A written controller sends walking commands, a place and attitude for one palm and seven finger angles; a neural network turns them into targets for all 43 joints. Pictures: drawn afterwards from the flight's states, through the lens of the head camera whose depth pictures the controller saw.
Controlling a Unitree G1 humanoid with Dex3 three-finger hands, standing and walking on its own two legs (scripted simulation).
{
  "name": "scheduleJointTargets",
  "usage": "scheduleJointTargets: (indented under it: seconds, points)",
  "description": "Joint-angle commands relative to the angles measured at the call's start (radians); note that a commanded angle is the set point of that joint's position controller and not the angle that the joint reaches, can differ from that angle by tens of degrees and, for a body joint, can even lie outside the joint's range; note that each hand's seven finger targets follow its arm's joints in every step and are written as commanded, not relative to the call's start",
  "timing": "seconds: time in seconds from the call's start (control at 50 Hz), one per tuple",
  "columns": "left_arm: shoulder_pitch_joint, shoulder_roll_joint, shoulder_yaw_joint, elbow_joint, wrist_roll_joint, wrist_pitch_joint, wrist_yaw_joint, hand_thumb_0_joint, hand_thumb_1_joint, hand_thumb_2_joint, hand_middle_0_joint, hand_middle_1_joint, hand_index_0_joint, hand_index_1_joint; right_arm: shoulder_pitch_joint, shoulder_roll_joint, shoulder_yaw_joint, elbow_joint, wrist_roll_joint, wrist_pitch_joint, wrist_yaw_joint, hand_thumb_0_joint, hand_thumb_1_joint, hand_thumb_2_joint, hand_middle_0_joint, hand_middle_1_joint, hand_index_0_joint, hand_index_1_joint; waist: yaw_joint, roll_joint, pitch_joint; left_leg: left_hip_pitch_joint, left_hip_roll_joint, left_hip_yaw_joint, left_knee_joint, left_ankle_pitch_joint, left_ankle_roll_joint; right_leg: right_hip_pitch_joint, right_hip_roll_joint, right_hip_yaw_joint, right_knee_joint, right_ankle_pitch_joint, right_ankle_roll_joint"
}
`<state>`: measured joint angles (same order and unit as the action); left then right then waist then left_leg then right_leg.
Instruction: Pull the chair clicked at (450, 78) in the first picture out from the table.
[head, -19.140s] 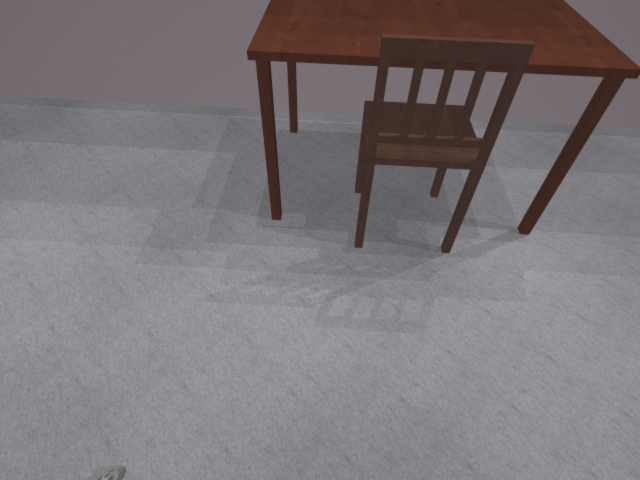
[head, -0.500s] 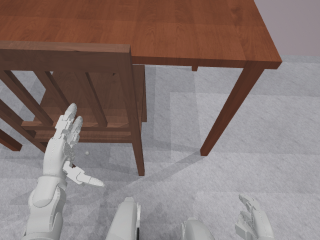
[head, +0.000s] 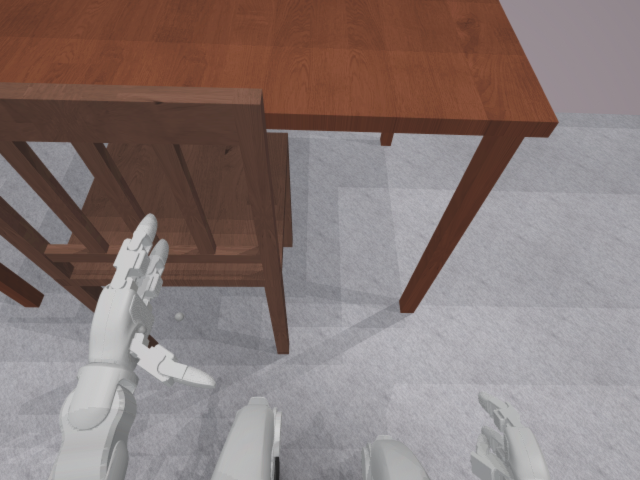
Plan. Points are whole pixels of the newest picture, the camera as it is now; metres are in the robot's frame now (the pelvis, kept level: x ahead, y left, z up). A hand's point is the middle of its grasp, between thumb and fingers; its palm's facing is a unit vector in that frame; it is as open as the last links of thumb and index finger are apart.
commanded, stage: aim the fingers beside a spindle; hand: left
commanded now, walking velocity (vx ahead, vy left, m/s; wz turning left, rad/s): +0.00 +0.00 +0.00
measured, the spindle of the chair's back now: (125, 203) +0.45 +0.29 +0.03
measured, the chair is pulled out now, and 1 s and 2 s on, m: -0.01 -0.01 -0.01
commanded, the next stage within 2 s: push the fingers through the gap in 0.28 s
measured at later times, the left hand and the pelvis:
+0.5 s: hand (165, 307) +0.31 +0.20 +0.04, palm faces +0.03 -1.00 -0.04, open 16.9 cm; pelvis +0.01 +0.00 +0.00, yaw +0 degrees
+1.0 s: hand (182, 270) +0.35 +0.19 +0.04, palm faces +0.03 -1.00 -0.04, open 16.9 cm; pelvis +0.00 +0.00 +0.00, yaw +0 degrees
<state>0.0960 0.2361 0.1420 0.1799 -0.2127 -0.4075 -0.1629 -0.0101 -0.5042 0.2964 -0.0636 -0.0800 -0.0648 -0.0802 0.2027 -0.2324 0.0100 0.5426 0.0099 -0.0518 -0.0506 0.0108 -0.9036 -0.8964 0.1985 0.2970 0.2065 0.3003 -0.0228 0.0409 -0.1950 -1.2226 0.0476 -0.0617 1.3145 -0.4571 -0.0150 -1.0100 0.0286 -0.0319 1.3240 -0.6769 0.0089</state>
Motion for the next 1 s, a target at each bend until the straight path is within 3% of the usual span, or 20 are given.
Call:
scheduleJointTargets:
  seconds: [0.0,0.18,0.32,0.36,0.48,0.58,0.64,0.72,0.76,0.78,0.82,0.84,0.88,0.94,0.98]
  points:
    - [-0.105,0.125,0.063,-0.213,-0.008,-0.061,0.014,0.0,-0.5,0.3,-0.06,-0.08,-0.06,-0.08,-0.022,-0.135,-0.062,-0.143,-0.001,-0.041,-0.006,0.0,-0.9,-0.9,0.2,0.3,0.2,0.3,-0.006,0.026,-0.288,0.45,-0.023,0.007,-0.17,0.106,0.041,-0.036,0.019,-0.025,-0.228,0.24,-0.032]
    - [-0.166,0.13,0.06,-0.19,-0.013,-0.065,-0.002,0.0,-0.5,0.3,-0.06,-0.08,-0.06,-0.08,-0.019,-0.135,-0.057,-0.136,-0.001,-0.037,-0.01,0.0,-0.9,-0.9,0.2,0.3,0.2,0.3,-0.021,0.019,-0.273,0.43,-0.024,0.011,-0.157,0.094,0.044,-0.035,0.022,-0.019,-0.237,0.236,-0.032]
    - [-0.156,0.156,0.1,-0.171,-0.031,-0.057,-0.025,0.0,-0.5,0.3,-0.06,-0.08,-0.06,-0.08,-0.015,-0.137,-0.056,-0.126,-0.001,-0.036,-0.013,0.0,-0.9,-0.9,0.2,0.3,0.2,0.3,-0.011,0.029,-0.285,0.429,-0.025,0.018,-0.151,0.135,0.044,-0.013,0.023,-0.017,-0.236,0.273,-0.032]
    - [-0.118,0.167,0.123,-0.167,-0.037,-0.058,-0.031,0.0,-0.5,0.3,-0.06,-0.08,-0.06,-0.08,-0.016,-0.137,-0.059,-0.128,0.001,-0.037,-0.014,0.0,-0.9,-0.9,0.2,0.3,0.2,0.3,0.002,0.03,-0.303,0.432,-0.024,0.022,-0.15,0.158,0.043,0.0,0.023,-0.016,-0.231,0.292,-0.033]
    - [-0.226,0.155,0.097,-0.148,-0.038,-0.065,-0.048,0.0,-0.5,0.3,-0.06,-0.08,-0.06,-0.08,-0.004,-0.145,-0.062,-0.105,0.0,-0.044,-0.018,0.0,-0.9,-0.9,0.2,0.3,0.2,0.3,-0.03,0.03,-0.291,0.438,-0.019,0.015,-0.134,0.164,0.043,-0.041,0.023,-0.02,-0.222,0.297,-0.03]
    - [-0.254,0.146,0.077,-0.167,-0.028,-0.056,-0.041,0.0,-0.5,0.3,-0.06,-0.08,-0.06,-0.08,0.005,-0.149,-0.066,-0.101,-0.001,-0.051,-0.015,0.0,-0.9,-0.9,0.2,0.3,0.2,0.3,-0.021,0.073,-0.353,0.517,-0.015,0.0,-0.148,0.213,0.037,-0.047,0.019,-0.027,-0.213,0.315,-0.035]
    - [-0.229,0.164,0.101,-0.128,-0.023,-0.038,-0.023,0.0,-0.5,0.3,-0.06,-0.08,-0.06,-0.08,0.013,-0.151,-0.065,-0.099,-0.003,-0.045,-0.01,0.0,-0.9,-0.9,0.2,0.3,0.2,0.3,-0.014,0.041,-0.34,0.502,-0.015,-0.005,-0.154,0.221,0.038,-0.035,0.021,-0.031,-0.216,0.322,-0.036]
    - [-0.31,0.165,0.116,-0.06,-0.012,-0.033,-0.005,0.0,-0.5,0.3,-0.06,-0.08,-0.06,-0.08,0.009,-0.148,-0.063,-0.095,-0.003,-0.028,-0.008,0.0,-0.9,-0.9,0.2,0.3,0.2,0.3,-0.024,0.008,-0.293,0.45,-0.018,0.008,-0.157,0.158,0.037,-0.044,0.02,-0.028,-0.227,0.286,-0.03]
    - [-0.366,0.187,0.135,-0.054,-0.006,-0.047,0.003,0.0,-0.5,0.3,-0.06,-0.08,-0.06,-0.08,0.011,-0.148,-0.063,-0.089,-0.004,-0.026,-0.01,0.0,-0.9,-0.9,0.2,0.3,0.2,0.3,-0.021,0.03,-0.317,0.465,-0.018,0.007,-0.155,0.159,0.036,-0.052,0.021,-0.024,-0.222,0.281,-0.033]
    - [-0.374,0.175,0.12,-0.073,-0.003,-0.055,0.004,0.0,-0.5,0.3,-0.06,-0.08,-0.06,-0.08,0.012,-0.147,-0.063,-0.093,-0.005,-0.027,-0.008,0.0,-0.9,-0.9,0.2,0.3,0.2,0.3,-0.014,0.067,-0.346,0.495,-0.018,0.004,-0.16,0.172,0.031,-0.054,0.02,-0.025,-0.216,0.283,-0.036]
    - [-0.381,0.153,0.092,-0.066,0.001,-0.061,0.005,0.0,-0.5,0.3,-0.06,-0.08,-0.06,-0.08,0.015,-0.146,-0.064,-0.094,-0.005,-0.025,-0.004,0.0,-0.9,-0.9,0.2,0.3,0.2,0.3,-0.02,0.075,-0.344,0.525,-0.015,-0.001,-0.169,0.174,0.028,-0.065,0.021,-0.028,-0.222,0.278,-0.037]
    - [-0.4,0.144,0.078,-0.052,0.002,-0.06,0.004,0.0,-0.5,0.3,-0.06,-0.08,-0.06,-0.08,0.022,-0.149,-0.063,-0.09,-0.006,-0.025,-0.004,0.0,-0.9,-0.9,0.2,0.3,0.2,0.3,-0.035,0.052,-0.339,0.518,-0.015,-0.006,-0.165,0.175,0.033,-0.067,0.022,-0.03,-0.223,0.281,-0.036]
    - [-0.413,0.157,0.092,-0.023,0.005,-0.06,0.005,0.0,-0.5,0.3,-0.06,-0.08,-0.06,-0.08,0.025,-0.151,-0.064,-0.085,-0.006,-0.019,-0.004,0.0,-0.9,-0.9,0.2,0.3,0.2,0.3,-0.03,0.046,-0.337,0.507,-0.015,-0.003,-0.167,0.163,0.031,-0.065,0.021,-0.027,-0.227,0.276,-0.035]
    - [-0.478,0.166,0.094,0.028,0.012,-0.057,0.006,0.0,-0.5,0.3,-0.06,-0.08,-0.06,-0.08,0.036,-0.155,-0.063,-0.074,-0.005,-0.013,-0.005,0.0,-0.9,-0.9,0.2,0.3,0.2,0.3,-0.043,0.033,-0.317,0.487,-0.017,-0.004,-0.164,0.133,0.034,-0.079,0.023,-0.025,-0.23,0.257,-0.035]
    - [-0.504,0.167,0.101,0.044,0.014,-0.061,0.009,0.0,-0.5,0.3,-0.06,-0.08,-0.06,-0.08,0.035,-0.154,-0.064,-0.072,-0.005,-0.009,-0.003,0.0,-0.9,-0.9,0.2,0.3,0.2,0.3,-0.035,0.042,-0.329,0.496,-0.017,-0.002,-0.168,0.141,0.03,-0.075,0.021,-0.025,-0.23,0.262,-0.036]
